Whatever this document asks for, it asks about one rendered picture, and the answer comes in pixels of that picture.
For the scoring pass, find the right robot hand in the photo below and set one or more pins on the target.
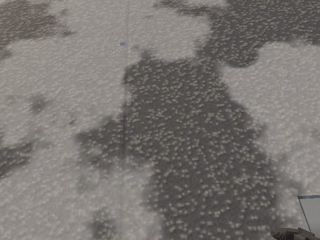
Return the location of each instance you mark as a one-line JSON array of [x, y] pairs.
[[292, 234]]

